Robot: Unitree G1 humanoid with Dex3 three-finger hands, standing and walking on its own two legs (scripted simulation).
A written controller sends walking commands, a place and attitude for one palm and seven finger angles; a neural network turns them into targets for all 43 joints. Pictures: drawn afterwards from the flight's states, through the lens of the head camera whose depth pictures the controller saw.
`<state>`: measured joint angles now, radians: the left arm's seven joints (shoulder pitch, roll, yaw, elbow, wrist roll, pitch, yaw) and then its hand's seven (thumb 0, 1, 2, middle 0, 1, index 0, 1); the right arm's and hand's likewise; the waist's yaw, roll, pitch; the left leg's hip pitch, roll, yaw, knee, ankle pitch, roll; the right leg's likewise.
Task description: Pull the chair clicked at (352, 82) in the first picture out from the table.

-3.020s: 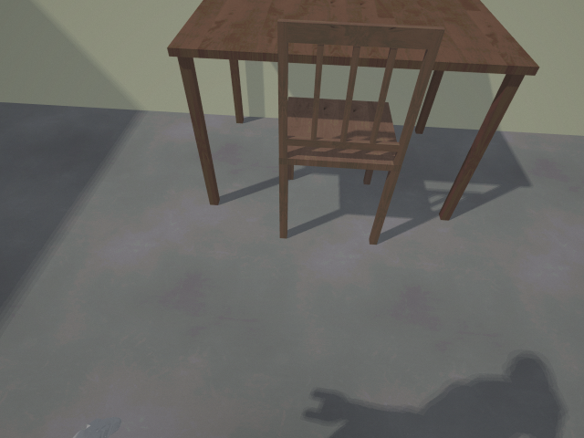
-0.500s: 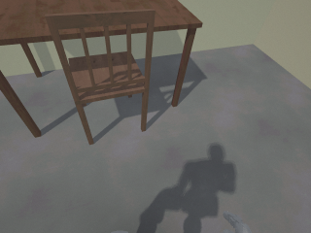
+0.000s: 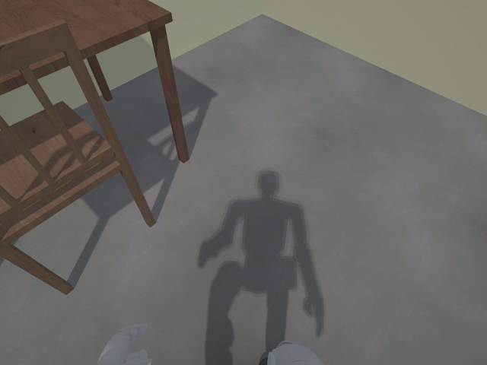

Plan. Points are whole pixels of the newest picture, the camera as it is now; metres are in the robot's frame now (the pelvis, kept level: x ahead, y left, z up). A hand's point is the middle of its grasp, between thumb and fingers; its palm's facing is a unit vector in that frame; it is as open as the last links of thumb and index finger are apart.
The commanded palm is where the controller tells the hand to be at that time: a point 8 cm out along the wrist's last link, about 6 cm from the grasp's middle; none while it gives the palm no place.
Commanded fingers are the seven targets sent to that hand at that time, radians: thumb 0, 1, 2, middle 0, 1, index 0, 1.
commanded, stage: walk to a spot facing it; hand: left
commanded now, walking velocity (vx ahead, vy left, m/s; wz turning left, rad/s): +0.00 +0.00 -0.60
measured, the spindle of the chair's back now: (17, 142) +0.59 +0.53 -0.06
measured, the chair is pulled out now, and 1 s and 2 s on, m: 0.00 0.00 0.00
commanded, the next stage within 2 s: turn to face it in 1.36 s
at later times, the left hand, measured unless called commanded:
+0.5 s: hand (109, 362) +0.15 +0.24 -0.17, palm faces -0.18 -0.96 -0.21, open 7.4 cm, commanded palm none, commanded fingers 0.00 0.90 0.90 -0.20 -0.30 -0.20 -0.30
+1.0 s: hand (173, 318) +0.22 +0.13 -0.14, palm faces -0.54 -0.80 -0.27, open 7.4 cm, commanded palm none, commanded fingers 0.00 0.90 0.90 -0.20 -0.30 -0.20 -0.30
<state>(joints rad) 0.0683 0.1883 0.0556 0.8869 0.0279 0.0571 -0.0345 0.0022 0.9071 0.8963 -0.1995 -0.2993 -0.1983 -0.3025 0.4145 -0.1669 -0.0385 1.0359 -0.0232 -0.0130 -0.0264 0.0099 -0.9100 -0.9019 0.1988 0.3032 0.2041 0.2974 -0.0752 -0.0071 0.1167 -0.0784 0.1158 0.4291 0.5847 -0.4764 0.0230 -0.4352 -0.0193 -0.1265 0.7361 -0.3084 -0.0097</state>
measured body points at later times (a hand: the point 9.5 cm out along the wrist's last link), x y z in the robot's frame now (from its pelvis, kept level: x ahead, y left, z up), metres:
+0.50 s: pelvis +0.04 +0.05 +0.01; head +0.08 +0.07 +0.45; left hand +0.16 +0.29 -0.15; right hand +0.11 -0.22 -0.10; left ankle +0.09 +0.15 -0.72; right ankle +0.03 -0.08 -0.69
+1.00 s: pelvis +0.02 +0.02 +0.00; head +0.02 -0.02 +0.45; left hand +0.24 +0.17 -0.12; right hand -0.13 -0.20 -0.16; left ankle +0.08 +0.14 -0.68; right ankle -0.04 -0.05 -0.72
